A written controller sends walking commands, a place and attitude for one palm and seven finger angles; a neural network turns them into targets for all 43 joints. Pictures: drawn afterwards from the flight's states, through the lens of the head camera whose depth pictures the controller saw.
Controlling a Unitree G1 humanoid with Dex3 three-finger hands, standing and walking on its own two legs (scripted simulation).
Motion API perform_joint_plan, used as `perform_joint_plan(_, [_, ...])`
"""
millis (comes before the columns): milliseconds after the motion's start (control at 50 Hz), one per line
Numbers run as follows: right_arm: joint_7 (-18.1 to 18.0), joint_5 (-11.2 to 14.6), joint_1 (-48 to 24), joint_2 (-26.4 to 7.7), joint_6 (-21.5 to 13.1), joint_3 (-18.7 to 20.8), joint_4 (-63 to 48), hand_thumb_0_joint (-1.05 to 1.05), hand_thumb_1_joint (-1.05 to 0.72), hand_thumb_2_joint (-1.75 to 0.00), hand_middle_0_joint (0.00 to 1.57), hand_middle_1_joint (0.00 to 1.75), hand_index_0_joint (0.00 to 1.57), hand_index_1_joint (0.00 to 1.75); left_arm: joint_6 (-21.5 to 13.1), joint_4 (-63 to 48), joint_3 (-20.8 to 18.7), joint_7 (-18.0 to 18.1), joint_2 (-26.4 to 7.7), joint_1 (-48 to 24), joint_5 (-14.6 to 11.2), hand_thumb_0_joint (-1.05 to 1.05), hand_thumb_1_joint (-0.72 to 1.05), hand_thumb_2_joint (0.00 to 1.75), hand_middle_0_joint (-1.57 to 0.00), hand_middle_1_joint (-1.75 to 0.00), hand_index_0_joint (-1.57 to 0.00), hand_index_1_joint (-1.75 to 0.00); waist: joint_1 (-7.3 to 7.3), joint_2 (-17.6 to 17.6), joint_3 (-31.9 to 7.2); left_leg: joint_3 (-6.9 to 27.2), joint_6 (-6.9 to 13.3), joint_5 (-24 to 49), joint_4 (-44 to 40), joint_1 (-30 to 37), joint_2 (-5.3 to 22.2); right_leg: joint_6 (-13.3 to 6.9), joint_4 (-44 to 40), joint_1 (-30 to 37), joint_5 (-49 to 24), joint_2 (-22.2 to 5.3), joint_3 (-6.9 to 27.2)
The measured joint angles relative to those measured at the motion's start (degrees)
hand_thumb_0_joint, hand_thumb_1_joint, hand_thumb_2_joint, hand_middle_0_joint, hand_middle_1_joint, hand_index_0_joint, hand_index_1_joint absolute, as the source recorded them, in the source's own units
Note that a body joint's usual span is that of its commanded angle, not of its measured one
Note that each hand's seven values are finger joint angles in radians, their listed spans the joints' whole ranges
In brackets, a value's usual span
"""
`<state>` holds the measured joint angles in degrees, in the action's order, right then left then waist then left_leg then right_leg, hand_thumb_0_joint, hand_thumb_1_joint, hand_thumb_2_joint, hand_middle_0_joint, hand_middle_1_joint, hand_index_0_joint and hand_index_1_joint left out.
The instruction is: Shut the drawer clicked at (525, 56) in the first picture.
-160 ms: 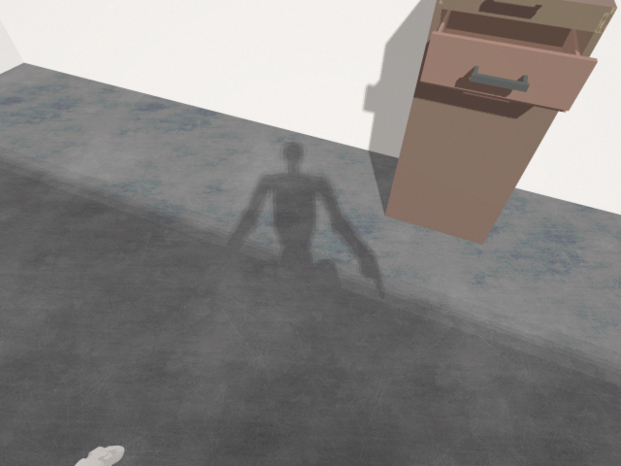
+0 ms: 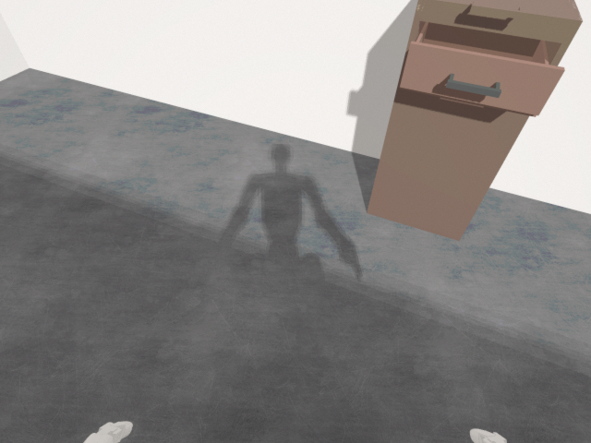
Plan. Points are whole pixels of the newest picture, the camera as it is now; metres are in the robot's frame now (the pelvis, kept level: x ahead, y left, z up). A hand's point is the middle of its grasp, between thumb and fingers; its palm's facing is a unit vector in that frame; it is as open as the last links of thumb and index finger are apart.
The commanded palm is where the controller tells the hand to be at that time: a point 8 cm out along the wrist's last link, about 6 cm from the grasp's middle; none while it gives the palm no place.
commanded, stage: stand and wait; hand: left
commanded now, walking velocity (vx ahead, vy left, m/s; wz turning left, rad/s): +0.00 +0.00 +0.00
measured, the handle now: (473, 85) +1.00 -0.42 +0.03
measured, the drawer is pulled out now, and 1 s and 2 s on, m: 0.18 0.18 0.18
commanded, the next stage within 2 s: look at it before walking up in 0.86 s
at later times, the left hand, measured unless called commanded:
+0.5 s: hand out of the picture +0.05 +0.24 -0.15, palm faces -0.02 -0.94 -0.34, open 7.4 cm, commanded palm none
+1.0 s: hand out of the picture +0.05 +0.23 -0.15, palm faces -0.03 -0.94 -0.33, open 7.4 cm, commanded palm none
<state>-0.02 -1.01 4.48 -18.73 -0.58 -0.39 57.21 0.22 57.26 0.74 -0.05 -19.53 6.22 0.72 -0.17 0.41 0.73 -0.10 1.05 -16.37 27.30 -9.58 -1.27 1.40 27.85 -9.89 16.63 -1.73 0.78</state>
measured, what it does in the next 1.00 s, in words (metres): stands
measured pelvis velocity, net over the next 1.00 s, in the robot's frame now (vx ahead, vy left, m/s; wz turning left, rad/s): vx -0.03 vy -0.02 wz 0.00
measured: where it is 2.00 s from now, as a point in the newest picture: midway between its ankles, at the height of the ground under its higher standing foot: outside the picture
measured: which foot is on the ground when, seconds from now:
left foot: down 0.00-1.00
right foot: down 0.00-1.00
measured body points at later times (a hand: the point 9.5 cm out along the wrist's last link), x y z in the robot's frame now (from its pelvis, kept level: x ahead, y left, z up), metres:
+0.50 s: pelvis -0.02 -0.01 +0.01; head -0.02 -0.01 +0.45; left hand +0.05 +0.29 -0.13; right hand +0.06 -0.31 -0.13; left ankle -0.02 +0.11 -0.74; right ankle -0.02 -0.14 -0.74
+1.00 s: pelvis -0.03 -0.02 +0.01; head -0.03 -0.02 +0.46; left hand +0.05 +0.28 -0.12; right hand +0.05 -0.31 -0.13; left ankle -0.02 +0.11 -0.74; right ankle -0.02 -0.14 -0.74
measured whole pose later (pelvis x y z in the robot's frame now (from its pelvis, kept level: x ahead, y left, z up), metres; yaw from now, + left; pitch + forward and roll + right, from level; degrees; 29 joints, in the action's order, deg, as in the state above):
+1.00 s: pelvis -0.03 -0.02 +0.01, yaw +0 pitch -2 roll +0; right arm 0.2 -0.6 7.3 -19.4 -0.5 -0.3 63.9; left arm -0.4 62.2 0.5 -0.4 -19.3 7.8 0.8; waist 0.1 0.1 1.8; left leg 0.5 -0.5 -11.0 21.8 -8.7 0.2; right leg 0.0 22.7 -9.1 11.5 -0.3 0.2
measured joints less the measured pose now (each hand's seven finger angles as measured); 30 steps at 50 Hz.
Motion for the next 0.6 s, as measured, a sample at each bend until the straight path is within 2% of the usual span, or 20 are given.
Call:
perform_joint_plan(140, [0.00, 0.05, -0.26, 0.38, -0.02, 0.04, 1.07, 0.00, -0.90, -0.89, 0.20, 0.30, 0.21, 0.30, -0.11, 0.81, -0.07, -0.14, 0.59, 0.59, 0.08, 0.00, 0.90, 0.90, -0.21, -0.30, -0.20, -0.30, -0.21, 0.26, 0.24, 0.23, -0.29, 1.00, -1.29, 0.50, 0.24, -0.24, -1.27, 0.55, -0.94, 0.22, -0.24])
perform_joint_plan(600, [0.07, 0.40, 2.89, -1.02, 0.27, 0.14, 6.16, 0.00, -0.91, -0.89, 0.20, 0.30, 0.20, 0.30, -0.10, 4.95, -0.46, -0.26, -0.53, 2.10, 0.01, 0.01, 0.90, 0.90, -0.21, -0.30, -0.20, -0.30, 0.06, -0.40, 1.30, 0.55, -1.04, 4.25, -4.64, 1.37, 0.91, -0.90, -4.31, 1.30, -4.00, 0.87, -0.58])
